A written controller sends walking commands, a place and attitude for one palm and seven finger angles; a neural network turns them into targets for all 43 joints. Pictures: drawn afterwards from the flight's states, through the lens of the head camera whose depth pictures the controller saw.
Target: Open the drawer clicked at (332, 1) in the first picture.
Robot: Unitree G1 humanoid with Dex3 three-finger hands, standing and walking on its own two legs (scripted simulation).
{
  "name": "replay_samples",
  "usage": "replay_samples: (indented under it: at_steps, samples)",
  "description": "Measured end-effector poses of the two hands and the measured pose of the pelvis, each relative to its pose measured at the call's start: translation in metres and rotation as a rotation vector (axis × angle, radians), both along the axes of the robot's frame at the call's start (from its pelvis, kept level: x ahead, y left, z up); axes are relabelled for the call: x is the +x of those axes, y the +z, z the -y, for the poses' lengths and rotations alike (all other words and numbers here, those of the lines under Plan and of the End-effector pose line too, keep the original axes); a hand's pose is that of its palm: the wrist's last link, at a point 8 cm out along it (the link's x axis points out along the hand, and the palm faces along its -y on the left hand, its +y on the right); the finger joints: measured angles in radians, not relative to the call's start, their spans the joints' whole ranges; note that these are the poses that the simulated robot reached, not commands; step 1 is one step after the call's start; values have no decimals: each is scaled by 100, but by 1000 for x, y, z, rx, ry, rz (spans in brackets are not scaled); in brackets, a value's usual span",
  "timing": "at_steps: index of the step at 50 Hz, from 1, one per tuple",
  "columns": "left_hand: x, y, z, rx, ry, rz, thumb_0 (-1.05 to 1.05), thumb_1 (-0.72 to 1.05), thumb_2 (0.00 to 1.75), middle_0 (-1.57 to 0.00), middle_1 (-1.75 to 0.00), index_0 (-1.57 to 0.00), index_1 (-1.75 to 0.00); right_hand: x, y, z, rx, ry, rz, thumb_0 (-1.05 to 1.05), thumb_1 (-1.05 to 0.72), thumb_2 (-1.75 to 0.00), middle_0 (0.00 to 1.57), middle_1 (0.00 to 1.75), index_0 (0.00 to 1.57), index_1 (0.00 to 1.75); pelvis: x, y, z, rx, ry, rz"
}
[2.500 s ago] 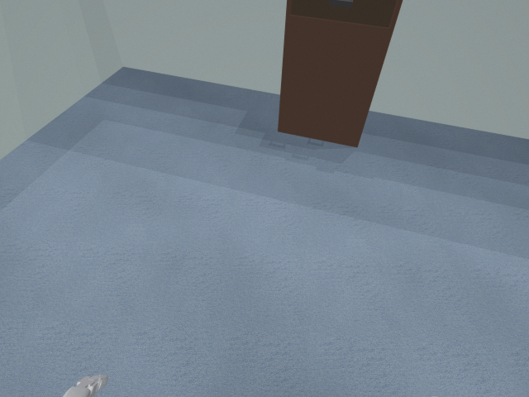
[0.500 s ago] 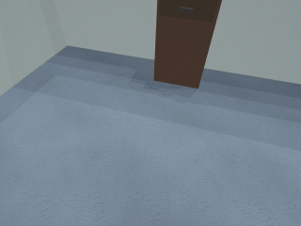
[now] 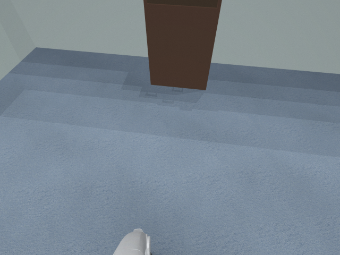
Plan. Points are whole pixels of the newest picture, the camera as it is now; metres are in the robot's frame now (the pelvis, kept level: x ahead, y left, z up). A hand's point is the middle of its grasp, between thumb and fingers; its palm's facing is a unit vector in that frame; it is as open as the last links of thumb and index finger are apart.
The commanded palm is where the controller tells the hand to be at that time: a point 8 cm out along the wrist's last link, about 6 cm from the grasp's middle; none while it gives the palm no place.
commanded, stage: walk to a spot facing it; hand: left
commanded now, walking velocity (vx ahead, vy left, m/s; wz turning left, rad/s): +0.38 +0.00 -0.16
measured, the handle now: out of the picture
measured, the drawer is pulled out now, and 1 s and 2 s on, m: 0.00 0.00 0.00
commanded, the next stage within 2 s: turn to face it in 1.38 s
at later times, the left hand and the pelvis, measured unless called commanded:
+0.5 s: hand (116, 188) +0.32 +0.20 -0.15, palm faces -0.09 -0.98 -0.16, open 7.4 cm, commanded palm none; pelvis +0.22 +0.04 +0.01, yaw -8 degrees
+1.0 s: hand (139, 153) +0.46 +0.16 -0.17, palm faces -0.10 -0.98 -0.19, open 7.3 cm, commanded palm none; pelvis +0.44 -0.02 +0.00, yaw -9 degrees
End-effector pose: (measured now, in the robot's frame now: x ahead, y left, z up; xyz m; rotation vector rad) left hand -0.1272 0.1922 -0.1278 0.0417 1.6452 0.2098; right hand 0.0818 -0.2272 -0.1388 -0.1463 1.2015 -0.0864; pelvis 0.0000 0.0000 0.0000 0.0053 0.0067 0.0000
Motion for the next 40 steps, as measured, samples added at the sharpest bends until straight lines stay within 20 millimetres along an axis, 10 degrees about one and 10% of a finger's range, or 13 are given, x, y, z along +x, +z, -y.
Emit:
replay_samples:
  at_steps: [8, 21, 34, 40]
  samples:
    - [91, -36, -45, -9, -14, -19, 1, 90, 90, -20, -30, -20, -30, 126, -3, -39, -25, 11, 187, 0, -91, -90, 20, 30, 20, 30, 85, -26, -31, -13, -29, 23]
    - [385, -4, -79, 21, -203, 441, 0, 91, 90, -19, -30, -19, -29, 74, 12, -33, -71, -203, -111, -1, -95, -90, 20, 30, 20, 30, 184, 7, -46, 8, -107, 20]
    - [572, -10, 3, -23, -414, 492, 1, 91, 90, -20, -30, -19, -29, 64, -3, -47, 69, -397, -409, 0, -92, -90, 20, 30, 20, 30, 301, -7, 7, 3, -187, 3]
    - [597, -7, 15, 8, -309, 520, -1, 93, 90, -20, -30, -20, -30, 143, -6, -14, 67, -356, -370, 1, -91, -90, 20, 30, 20, 30, 348, -3, 29, -18, -177, 23]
